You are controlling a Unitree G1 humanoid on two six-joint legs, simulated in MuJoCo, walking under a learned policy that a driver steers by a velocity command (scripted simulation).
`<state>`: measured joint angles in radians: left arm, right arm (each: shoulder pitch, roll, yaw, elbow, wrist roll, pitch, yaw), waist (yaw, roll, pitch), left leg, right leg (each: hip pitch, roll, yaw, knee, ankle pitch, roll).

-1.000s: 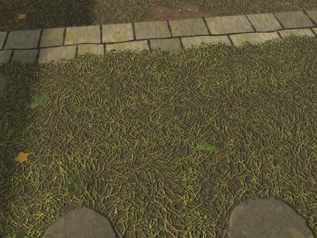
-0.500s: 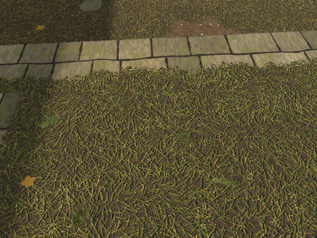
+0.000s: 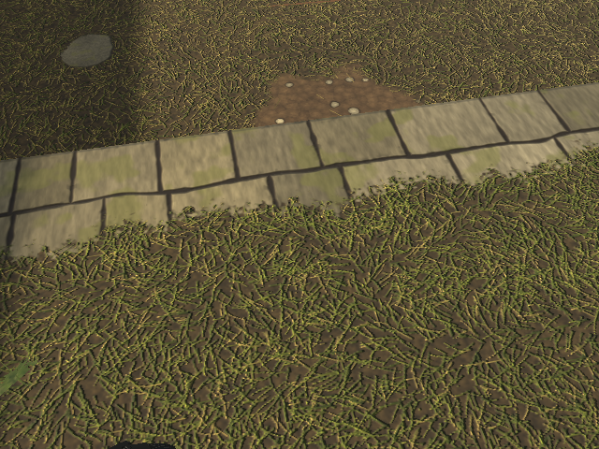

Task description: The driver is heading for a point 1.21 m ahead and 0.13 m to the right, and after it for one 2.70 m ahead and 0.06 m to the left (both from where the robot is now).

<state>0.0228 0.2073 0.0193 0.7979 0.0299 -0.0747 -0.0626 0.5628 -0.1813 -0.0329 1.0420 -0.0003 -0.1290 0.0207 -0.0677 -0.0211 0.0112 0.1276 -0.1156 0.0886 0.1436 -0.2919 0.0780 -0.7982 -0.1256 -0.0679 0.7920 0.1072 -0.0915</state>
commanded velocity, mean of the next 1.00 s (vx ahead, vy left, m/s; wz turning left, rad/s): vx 1.00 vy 0.00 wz -0.07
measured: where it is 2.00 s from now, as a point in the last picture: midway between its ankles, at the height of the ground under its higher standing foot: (307, 96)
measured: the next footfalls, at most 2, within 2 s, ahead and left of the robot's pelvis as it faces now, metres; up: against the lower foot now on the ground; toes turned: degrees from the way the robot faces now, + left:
right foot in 0.14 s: +0.35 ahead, -0.07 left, +0.00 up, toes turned -4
left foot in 0.60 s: +0.81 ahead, +0.08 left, +0.00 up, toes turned +3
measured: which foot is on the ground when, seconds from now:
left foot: down 0.00-0.16, up 0.18-0.58, down 0.60-1.00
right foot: up 0.00-0.12, down 0.14-0.62, up 0.64-1.00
